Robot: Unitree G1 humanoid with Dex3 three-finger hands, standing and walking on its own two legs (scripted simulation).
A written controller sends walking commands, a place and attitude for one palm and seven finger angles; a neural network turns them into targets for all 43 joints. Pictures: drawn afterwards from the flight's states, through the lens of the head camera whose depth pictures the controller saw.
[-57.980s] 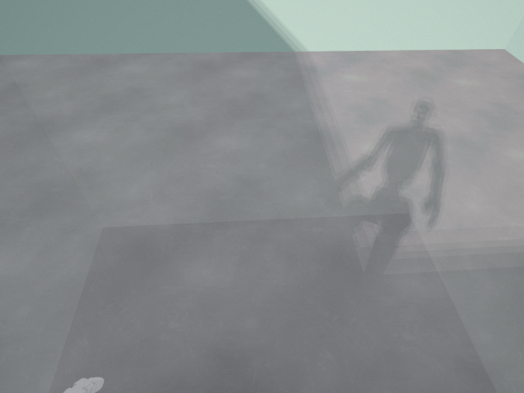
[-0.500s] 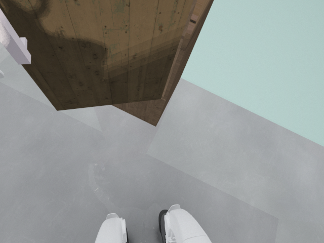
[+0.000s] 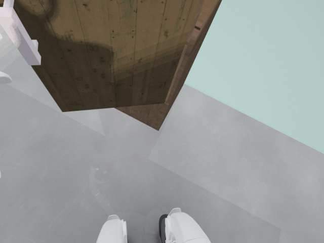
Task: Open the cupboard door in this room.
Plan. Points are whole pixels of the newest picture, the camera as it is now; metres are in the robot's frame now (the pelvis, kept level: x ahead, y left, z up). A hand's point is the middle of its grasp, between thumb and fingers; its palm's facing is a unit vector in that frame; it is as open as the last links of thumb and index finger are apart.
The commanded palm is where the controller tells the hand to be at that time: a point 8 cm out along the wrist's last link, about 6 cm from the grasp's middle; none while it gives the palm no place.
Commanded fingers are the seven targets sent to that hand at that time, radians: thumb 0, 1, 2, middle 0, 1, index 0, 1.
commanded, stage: move the hooked fingers beside the handle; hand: left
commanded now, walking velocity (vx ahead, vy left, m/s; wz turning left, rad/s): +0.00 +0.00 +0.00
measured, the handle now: (22, 32) +0.56 +0.26 +0.09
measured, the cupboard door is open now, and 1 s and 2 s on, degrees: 37 36 36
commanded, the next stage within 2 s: slide the fingers in behind the handle in 0.06 s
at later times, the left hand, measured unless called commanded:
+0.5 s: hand out of the picture +0.51 +0.29 +0.10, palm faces +0.07 -1.00 -0.01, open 14.0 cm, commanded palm +0.49 +0.32 +0.09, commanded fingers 0.00 -0.50 0.30 -0.30 -1.20 -0.30 -1.20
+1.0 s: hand (16, 49) +0.51 +0.26 +0.10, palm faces +0.07 -1.00 -0.01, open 14.0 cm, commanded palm +0.49 +0.30 +0.09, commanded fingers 0.00 -0.50 0.30 -0.30 -1.20 -0.30 -1.20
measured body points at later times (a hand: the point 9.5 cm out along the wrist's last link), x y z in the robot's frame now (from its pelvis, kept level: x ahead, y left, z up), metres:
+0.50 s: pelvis -0.01 +0.00 +0.00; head +0.15 +0.04 +0.42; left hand +0.50 +0.35 +0.10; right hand -0.02 -0.27 -0.09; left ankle -0.02 +0.09 -0.68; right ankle +0.01 -0.14 -0.68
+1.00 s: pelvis +0.00 -0.01 +0.00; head +0.14 +0.03 +0.43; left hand +0.50 +0.31 +0.10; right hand -0.01 -0.27 -0.09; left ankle -0.02 +0.09 -0.68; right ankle +0.01 -0.14 -0.68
